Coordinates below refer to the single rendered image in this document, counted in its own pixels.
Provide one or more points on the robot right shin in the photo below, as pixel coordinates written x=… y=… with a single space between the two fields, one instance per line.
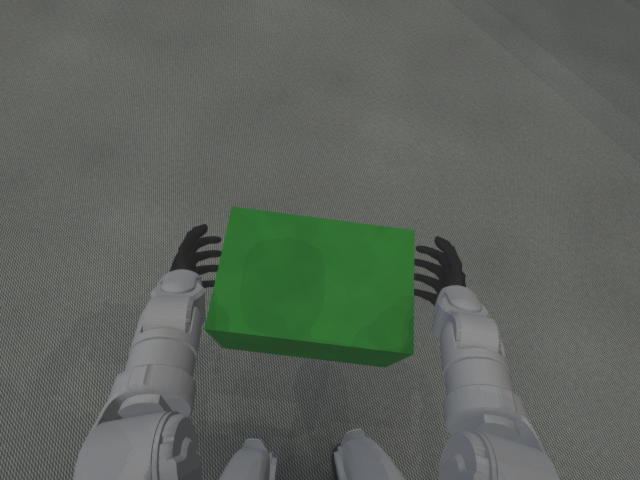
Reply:
x=353 y=434

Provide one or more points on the robot right upper arm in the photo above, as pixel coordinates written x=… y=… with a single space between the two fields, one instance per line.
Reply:
x=473 y=454

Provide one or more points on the robot right hand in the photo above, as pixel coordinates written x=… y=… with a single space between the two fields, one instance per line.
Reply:
x=449 y=274

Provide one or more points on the left robot forearm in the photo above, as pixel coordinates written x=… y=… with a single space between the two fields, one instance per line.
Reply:
x=158 y=376

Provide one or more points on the right robot forearm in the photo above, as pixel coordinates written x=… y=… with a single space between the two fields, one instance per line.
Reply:
x=479 y=389

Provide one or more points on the carton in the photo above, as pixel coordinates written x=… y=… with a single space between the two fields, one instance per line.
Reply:
x=314 y=288

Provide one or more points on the robot left hand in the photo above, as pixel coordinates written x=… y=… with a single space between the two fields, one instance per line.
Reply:
x=187 y=257

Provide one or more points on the robot left upper arm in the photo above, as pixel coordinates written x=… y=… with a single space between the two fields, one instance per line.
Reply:
x=159 y=446

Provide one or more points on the right robot thigh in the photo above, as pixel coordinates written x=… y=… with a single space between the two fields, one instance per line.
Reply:
x=363 y=459

